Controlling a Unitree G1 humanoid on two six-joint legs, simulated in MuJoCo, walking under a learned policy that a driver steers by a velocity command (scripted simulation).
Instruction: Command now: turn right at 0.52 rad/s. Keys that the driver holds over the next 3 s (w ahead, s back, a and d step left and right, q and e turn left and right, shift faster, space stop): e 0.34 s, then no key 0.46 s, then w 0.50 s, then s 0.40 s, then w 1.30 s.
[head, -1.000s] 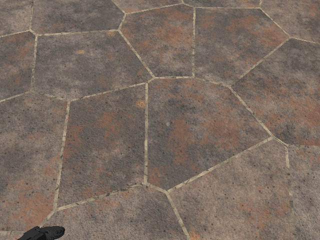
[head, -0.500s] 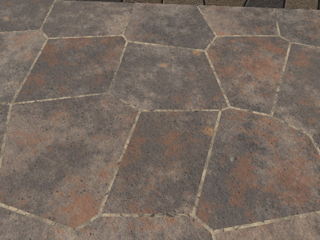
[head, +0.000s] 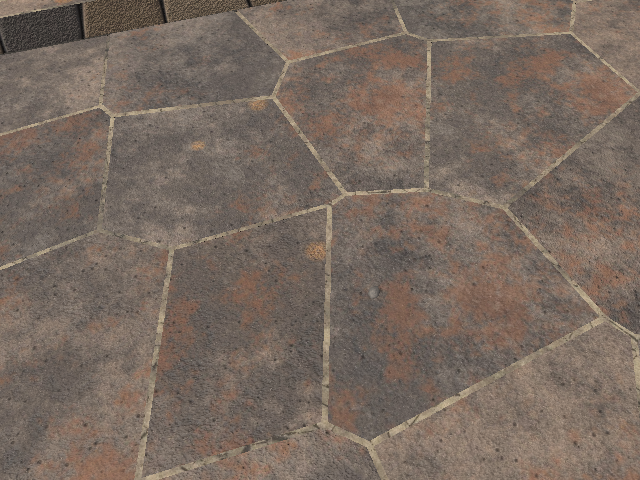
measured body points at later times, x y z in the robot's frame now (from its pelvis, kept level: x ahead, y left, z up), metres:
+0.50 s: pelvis +0.01 +0.03 +0.01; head +0.05 +0.04 +0.45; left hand +0.26 +0.26 -0.09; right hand +0.07 -0.28 -0.08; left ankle +0.05 +0.14 -0.73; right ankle -0.04 -0.08 -0.67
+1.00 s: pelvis +0.03 +0.01 +0.00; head +0.03 +0.00 +0.45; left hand +0.20 +0.22 -0.11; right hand +0.06 -0.30 -0.10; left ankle +0.06 +0.12 -0.70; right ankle -0.05 -0.10 -0.73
